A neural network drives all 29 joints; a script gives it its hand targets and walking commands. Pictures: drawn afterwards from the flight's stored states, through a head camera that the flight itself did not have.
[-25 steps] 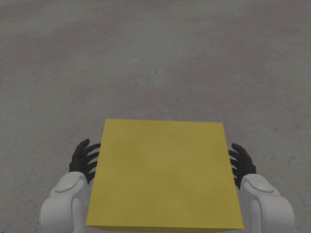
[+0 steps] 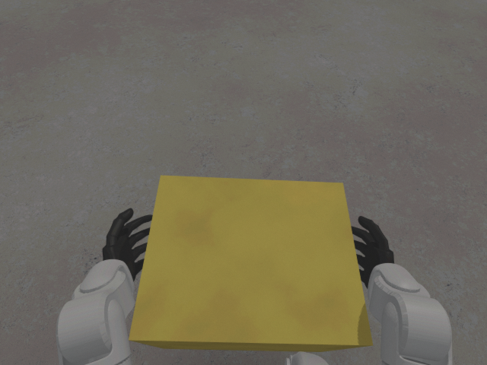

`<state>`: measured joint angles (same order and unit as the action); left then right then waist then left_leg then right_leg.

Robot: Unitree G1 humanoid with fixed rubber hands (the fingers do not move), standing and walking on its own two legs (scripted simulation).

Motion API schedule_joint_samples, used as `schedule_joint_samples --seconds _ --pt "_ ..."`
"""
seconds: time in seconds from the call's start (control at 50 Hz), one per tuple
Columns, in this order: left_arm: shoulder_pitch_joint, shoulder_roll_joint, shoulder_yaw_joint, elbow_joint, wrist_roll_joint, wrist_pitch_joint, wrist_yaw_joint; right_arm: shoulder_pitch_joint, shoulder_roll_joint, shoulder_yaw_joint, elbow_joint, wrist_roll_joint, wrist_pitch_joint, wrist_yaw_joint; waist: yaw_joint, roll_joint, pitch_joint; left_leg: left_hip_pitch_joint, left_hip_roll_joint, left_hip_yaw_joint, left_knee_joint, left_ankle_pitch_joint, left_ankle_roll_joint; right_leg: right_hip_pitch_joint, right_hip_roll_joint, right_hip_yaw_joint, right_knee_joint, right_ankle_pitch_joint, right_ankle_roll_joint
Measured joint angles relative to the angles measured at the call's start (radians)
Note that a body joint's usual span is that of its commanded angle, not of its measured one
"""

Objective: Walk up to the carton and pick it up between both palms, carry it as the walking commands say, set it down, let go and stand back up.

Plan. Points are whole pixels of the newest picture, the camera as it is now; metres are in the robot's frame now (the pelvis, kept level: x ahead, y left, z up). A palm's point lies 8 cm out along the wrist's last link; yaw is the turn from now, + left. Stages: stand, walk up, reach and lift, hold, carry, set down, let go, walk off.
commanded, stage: carry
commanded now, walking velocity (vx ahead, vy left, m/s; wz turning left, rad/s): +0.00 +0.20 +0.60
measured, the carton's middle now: (247, 271) +0.27 +0.00 -0.01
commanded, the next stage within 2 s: none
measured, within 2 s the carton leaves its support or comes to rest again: neither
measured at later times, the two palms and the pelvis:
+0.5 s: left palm out of the picture +0.18 +0.45 +0.08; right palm (180, 235) +0.29 +0.10 +0.08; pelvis -0.01 +0.19 -0.01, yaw +18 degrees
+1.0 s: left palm out of the picture +0.05 +0.61 +0.11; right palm (7, 259) +0.25 +0.32 +0.09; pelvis -0.06 +0.32 +0.02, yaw +36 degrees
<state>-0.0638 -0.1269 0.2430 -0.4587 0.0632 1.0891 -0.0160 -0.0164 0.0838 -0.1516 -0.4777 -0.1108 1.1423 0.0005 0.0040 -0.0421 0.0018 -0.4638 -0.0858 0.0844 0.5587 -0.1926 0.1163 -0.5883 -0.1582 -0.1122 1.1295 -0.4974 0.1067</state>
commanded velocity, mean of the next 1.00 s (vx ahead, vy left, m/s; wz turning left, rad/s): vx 0.00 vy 0.20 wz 0.60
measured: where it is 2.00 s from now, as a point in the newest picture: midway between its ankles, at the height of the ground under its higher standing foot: outside the picture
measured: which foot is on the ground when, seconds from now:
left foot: down 0.00-0.20, up 0.22-0.44, down 0.46-0.80, up 0.82-1.00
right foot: up 0.00-0.16, down 0.18-0.46, up 0.48-0.78, down 0.80-1.00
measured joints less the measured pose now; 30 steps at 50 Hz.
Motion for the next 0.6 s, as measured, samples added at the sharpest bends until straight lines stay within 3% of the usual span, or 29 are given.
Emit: schedule_joint_samples --seconds 0.12,0.16,0.18,0.2,0.22,0.26,0.32,0.4,0.46,0.48,0.54,0.6 --pt "0.028 0.001 -0.037 -0.018 0.008 -0.015 0.002 0.033 -0.008 -0.008 -0.035 0.012 -0.005 0.006 -0.016 0.049 -0.037 0.045 -0.083 -0.035 -0.113 0.060 0.051 0.076 0.091 -0.007 -0.241 0.050 -0.039" --pt "0.039 0.001 -0.045 -0.008 0.008 -0.020 0.002 0.040 -0.020 -0.001 -0.037 0.011 0.006 0.005 -0.019 0.071 -0.058 0.078 -0.110 -0.056 -0.170 0.089 0.049 0.156 0.109 -0.025 -0.400 0.068 -0.051" --pt "0.042 0.000 -0.048 -0.004 0.007 -0.021 0.003 0.042 -0.027 0.002 -0.041 0.012 0.013 0.003 -0.020 0.081 -0.069 0.085 -0.127 -0.068 -0.186 0.099 0.001 0.212 0.104 -0.049 -0.518 0.079 -0.062" --pt "0.041 0.000 -0.053 -0.002 0.008 -0.022 0.004 0.038 -0.039 0.005 -0.044 0.016 0.020 0.001 -0.019 0.097 -0.073 0.078 -0.139 -0.077 -0.166 0.091 -0.094 0.251 0.094 -0.066 -0.608 0.181 -0.085" --pt "0.034 0.000 -0.053 0.000 0.009 -0.021 0.006 0.031 -0.053 0.010 -0.040 0.025 0.024 -0.003 -0.013 0.102 -0.075 0.027 -0.144 -0.067 -0.010 -0.023 -0.166 0.257 0.075 -0.075 -0.622 0.238 -0.098" --pt "0.026 0.000 -0.040 0.001 0.011 -0.012 0.007 0.008 -0.063 0.025 -0.021 0.026 0.032 -0.008 -0.010 0.099 -0.079 -0.072 -0.110 -0.047 0.320 -0.136 -0.191 0.270 0.038 -0.087 -0.626 0.249 -0.093" --pt "0.027 0.000 -0.017 -0.025 0.011 0.002 0.008 -0.033 -0.068 0.038 -0.002 0.034 0.044 -0.013 -0.016 0.069 -0.088 -0.113 -0.002 -0.054 0.435 -0.137 -0.179 0.289 -0.023 -0.100 -0.636 0.238 -0.053" --pt "0.020 0.000 -0.033 -0.026 0.023 0.011 0.018 -0.055 -0.087 0.034 0.017 0.044 0.050 -0.010 -0.016 0.017 -0.090 -0.048 0.111 -0.024 0.191 -0.149 -0.163 0.300 -0.125 -0.126 -0.603 0.219 0.009" --pt "0.020 0.001 -0.031 -0.039 0.041 0.029 0.021 -0.074 -0.083 0.033 0.045 0.049 0.052 -0.006 -0.010 -0.009 -0.079 0.059 0.127 0.024 -0.026 -0.034 -0.154 0.288 -0.206 -0.112 -0.518 0.185 0.064" --pt "0.018 0.013 -0.023 -0.040 0.040 0.032 0.020 -0.079 -0.064 0.033 0.062 0.045 0.041 -0.005 -0.016 -0.030 -0.073 0.056 0.102 0.034 -0.024 0.010 -0.145 0.260 -0.229 -0.080 -0.446 0.139 0.062" --pt "-0.002 0.046 0.005 -0.001 0.025 0.042 0.007 -0.066 -0.007 0.032 0.095 0.011 0.017 -0.012 -0.012 -0.024 -0.030 0.030 0.075 0.014 0.032 -0.015 -0.092 0.152 -0.139 0.001 -0.147 -0.115 0.047" --pt "-0.014 0.031 0.012 0.028 0.010 0.033 -0.005 -0.028 0.011 0.019 0.053 -0.011 0.020 -0.015 0.004 0.001 0.001 0.026 0.049 -0.012 0.012 -0.003 -0.057 0.067 -0.047 -0.002 -0.006 -0.088 0.022"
